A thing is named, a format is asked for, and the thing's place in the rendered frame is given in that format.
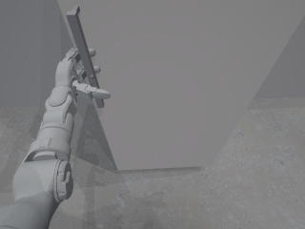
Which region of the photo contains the left robot upper arm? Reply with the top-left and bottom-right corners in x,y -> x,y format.
0,158 -> 73,229

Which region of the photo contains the left robot forearm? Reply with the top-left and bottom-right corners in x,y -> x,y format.
11,86 -> 77,200

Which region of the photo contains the robot left hand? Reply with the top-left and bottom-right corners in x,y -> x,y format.
55,48 -> 111,100

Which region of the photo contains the fridge door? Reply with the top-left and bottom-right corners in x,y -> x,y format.
57,0 -> 305,171

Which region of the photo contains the handle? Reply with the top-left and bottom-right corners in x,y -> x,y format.
66,5 -> 105,109

